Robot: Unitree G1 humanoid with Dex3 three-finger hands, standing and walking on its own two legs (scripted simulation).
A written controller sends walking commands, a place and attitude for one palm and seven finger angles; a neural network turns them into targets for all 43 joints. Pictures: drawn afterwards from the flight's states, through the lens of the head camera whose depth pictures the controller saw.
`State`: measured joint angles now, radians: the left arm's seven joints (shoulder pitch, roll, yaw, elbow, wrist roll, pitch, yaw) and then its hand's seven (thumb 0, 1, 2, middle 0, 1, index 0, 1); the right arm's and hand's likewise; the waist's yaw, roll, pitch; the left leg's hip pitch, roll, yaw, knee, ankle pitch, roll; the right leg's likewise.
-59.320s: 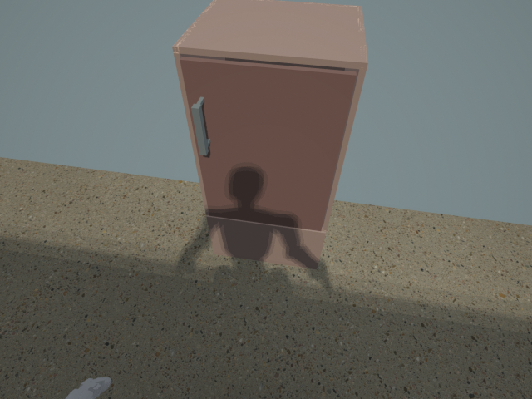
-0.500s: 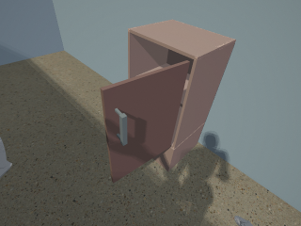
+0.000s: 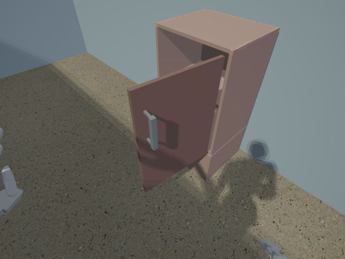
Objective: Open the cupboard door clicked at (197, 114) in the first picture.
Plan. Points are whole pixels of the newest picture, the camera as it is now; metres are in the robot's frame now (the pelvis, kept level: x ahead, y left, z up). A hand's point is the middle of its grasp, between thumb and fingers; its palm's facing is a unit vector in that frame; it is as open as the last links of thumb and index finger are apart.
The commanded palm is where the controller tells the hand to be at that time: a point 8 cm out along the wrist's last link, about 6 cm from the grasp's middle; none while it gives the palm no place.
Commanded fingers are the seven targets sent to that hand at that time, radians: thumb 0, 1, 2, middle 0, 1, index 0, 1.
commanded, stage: stop stepping back and stand still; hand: left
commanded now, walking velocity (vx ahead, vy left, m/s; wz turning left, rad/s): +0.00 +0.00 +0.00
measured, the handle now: (150, 130) +0.55 +0.13 -0.04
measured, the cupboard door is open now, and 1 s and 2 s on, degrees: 83 83 83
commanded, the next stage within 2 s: let the arm hang, fingers relaxed in 0.44 s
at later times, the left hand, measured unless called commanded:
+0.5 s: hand (25, 202) +0.17 +0.28 +0.14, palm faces +0.41 -0.78 -0.47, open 7.4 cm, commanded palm +0.12 +0.31 +0.18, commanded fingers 0.00 0.90 0.90 -0.20 -0.30 -0.20 -0.30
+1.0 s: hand out of the picture -0.03 +0.18 -0.18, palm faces +0.05 -0.98 -0.20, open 7.1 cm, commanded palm none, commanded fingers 0.00 0.90 0.90 -0.20 -0.30 -0.20 -0.30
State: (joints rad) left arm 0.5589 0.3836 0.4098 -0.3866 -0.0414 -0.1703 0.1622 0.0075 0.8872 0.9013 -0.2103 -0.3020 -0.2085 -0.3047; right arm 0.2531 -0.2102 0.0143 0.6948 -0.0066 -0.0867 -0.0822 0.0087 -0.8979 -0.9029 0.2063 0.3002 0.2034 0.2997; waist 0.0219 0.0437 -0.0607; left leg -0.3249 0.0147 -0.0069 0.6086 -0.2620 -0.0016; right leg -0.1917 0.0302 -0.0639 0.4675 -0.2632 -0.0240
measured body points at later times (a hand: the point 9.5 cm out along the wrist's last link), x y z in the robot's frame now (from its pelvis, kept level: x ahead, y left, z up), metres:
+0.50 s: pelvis -0.02 +0.01 +0.01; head -0.02 +0.01 +0.46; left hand +0.15 +0.31 +0.17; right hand +0.12 -0.23 -0.09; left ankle +0.03 +0.11 -0.74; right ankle -0.01 -0.11 -0.74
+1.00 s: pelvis -0.03 -0.01 +0.00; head +0.00 +0.00 +0.45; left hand -0.03 +0.23 -0.16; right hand +0.00 -0.25 -0.15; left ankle +0.03 +0.11 -0.74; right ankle -0.01 -0.11 -0.74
